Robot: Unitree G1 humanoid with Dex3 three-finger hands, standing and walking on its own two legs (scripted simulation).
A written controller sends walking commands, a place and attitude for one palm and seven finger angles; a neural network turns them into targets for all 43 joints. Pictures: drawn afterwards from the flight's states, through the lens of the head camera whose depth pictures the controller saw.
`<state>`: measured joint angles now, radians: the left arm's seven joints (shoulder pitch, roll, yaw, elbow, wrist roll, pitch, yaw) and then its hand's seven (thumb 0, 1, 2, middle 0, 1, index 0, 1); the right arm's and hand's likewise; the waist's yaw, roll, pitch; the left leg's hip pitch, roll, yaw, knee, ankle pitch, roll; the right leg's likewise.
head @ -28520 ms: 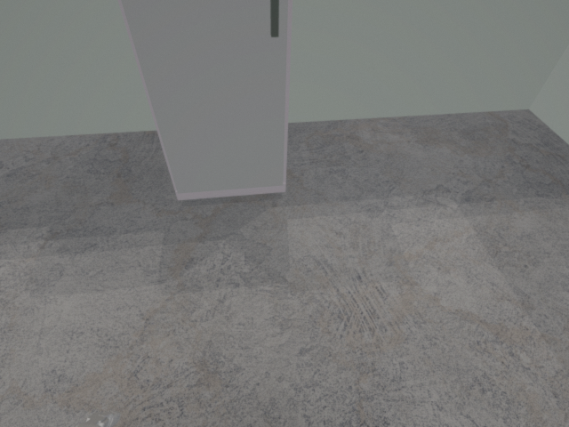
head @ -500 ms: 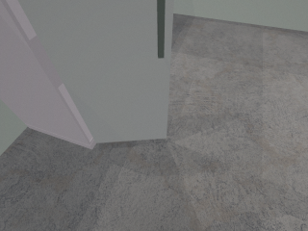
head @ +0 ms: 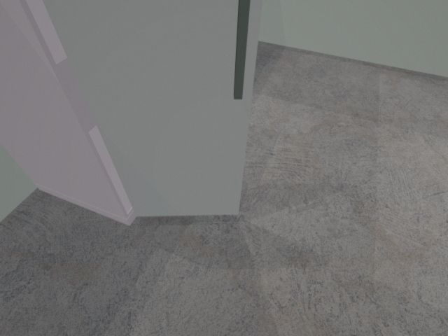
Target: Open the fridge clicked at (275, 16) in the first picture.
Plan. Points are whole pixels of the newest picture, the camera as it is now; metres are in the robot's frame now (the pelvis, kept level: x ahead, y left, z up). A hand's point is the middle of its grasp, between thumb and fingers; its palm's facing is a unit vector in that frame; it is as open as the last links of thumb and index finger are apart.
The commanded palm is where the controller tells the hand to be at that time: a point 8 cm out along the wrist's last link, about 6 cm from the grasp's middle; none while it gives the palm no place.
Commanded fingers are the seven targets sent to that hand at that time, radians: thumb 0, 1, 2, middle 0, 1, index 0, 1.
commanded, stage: let the arm hang, fingers relaxed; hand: right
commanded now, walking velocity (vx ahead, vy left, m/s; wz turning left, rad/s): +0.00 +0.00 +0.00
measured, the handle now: (243, 3) +0.74 +0.01 +0.26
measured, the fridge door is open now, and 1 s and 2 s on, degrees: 66 66 66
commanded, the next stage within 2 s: look to check the result in 0.10 s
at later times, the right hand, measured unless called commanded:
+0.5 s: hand out of the picture +0.05 -0.21 -0.17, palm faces -0.02 +0.97 -0.26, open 7.4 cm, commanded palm none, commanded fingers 0.00 -0.90 -0.90 0.20 0.30 0.20 0.30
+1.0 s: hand out of the picture +0.08 -0.21 -0.16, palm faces -0.03 +0.96 -0.27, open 7.4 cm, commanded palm none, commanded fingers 0.00 -0.90 -0.90 0.20 0.30 0.20 0.30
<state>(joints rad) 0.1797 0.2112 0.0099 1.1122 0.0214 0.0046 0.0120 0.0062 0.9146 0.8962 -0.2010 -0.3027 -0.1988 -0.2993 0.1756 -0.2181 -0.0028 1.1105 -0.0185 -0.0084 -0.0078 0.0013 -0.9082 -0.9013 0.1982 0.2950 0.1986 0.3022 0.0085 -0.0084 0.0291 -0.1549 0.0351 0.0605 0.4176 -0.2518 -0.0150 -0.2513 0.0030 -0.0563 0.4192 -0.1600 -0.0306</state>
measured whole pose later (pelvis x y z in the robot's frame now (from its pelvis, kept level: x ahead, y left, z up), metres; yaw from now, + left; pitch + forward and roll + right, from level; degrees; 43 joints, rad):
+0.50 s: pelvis +0.02 +0.01 +0.00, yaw +0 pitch -1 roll +0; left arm 0.15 0.24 0.00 1.13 0.02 0.00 0.01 0.01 0.91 0.90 -0.20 -0.30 -0.20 -0.30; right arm 0.18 -0.26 0.00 1.14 -0.01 -0.01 0.00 0.00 -0.91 -0.90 0.20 0.30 0.20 0.30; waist 0.00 0.00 0.05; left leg -0.10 0.03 0.06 0.35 -0.24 -0.01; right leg -0.21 0.00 -0.05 0.38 -0.16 -0.02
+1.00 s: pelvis +0.03 +0.01 +0.01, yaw +0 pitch -1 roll +0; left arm 0.13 0.27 0.00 1.14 0.01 0.00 0.02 0.01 0.91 0.90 -0.20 -0.30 -0.20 -0.30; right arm 0.15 -0.27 0.00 1.14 -0.01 -0.02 0.00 0.00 -0.91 -0.90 0.20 0.30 0.20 0.30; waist 0.00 0.01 0.04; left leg -0.06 0.02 0.06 0.32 -0.24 0.00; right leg -0.17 -0.01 -0.06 0.35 -0.17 -0.01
